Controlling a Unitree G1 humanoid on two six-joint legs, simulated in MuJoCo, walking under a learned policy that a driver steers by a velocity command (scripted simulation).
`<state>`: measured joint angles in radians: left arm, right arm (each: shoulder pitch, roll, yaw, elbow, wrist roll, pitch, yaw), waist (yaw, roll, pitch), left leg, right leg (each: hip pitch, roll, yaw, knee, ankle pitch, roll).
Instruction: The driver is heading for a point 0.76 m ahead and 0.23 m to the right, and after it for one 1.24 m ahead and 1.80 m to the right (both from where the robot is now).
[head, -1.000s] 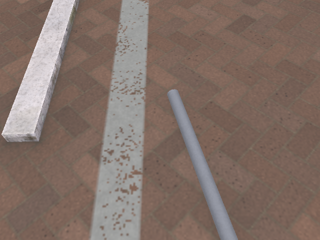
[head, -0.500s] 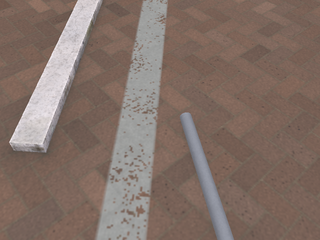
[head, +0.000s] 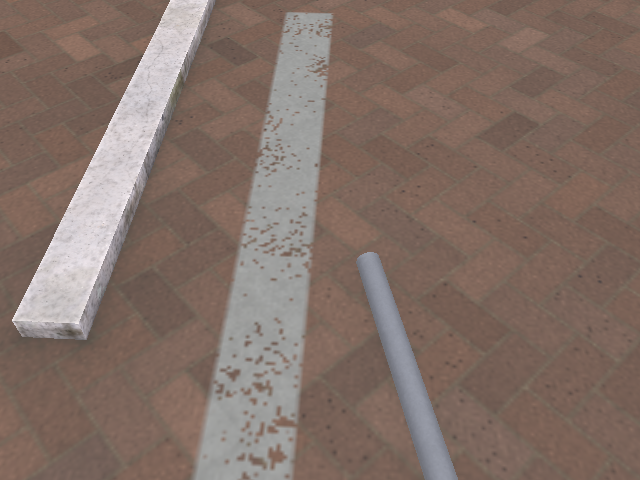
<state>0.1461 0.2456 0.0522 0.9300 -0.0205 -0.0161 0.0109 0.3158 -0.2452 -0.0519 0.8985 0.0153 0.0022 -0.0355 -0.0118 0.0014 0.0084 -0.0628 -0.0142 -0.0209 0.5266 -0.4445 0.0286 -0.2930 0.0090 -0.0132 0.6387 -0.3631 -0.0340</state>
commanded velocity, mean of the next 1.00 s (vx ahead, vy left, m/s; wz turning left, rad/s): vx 0.43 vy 0.00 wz -0.15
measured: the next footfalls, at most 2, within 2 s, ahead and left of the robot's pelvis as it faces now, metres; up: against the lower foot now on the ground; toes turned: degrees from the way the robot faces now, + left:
left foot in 0.58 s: +0.41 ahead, +0.13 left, +0.00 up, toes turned +1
right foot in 0.98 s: +0.62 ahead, -0.18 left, +0.06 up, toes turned -20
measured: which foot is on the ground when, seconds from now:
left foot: down 0.00-0.12, up 0.14-0.56, down 0.58-1.00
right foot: down 0.00-0.60, up 0.62-0.96, down 0.98-1.00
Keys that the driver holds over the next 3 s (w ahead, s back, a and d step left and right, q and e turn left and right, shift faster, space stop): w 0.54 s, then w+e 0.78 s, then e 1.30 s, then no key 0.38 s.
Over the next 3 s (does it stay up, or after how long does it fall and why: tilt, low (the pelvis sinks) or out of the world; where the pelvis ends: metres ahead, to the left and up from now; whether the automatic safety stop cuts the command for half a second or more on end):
stays up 0.75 0.06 -0.02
